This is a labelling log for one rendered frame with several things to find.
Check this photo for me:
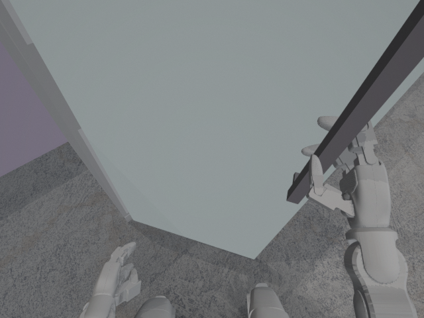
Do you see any robot left hand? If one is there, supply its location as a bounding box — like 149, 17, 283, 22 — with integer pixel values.
92, 242, 141, 306

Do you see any robot thigh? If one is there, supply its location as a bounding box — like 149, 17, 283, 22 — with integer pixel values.
246, 287, 290, 318
134, 297, 176, 318

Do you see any fridge door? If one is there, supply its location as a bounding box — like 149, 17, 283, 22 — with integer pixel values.
9, 0, 424, 259

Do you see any robot right thigh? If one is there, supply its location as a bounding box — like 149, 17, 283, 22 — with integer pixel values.
246, 287, 290, 318

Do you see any robot left thigh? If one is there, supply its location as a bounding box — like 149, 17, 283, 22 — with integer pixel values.
134, 297, 176, 318

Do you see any robot right hand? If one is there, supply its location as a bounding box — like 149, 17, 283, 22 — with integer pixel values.
301, 116, 391, 229

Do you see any robot right forearm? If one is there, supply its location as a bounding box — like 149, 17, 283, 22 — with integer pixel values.
344, 227, 418, 318

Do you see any robot left forearm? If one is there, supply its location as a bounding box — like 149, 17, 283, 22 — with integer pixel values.
78, 295, 116, 318

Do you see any handle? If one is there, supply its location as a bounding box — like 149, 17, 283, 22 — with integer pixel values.
286, 0, 424, 204

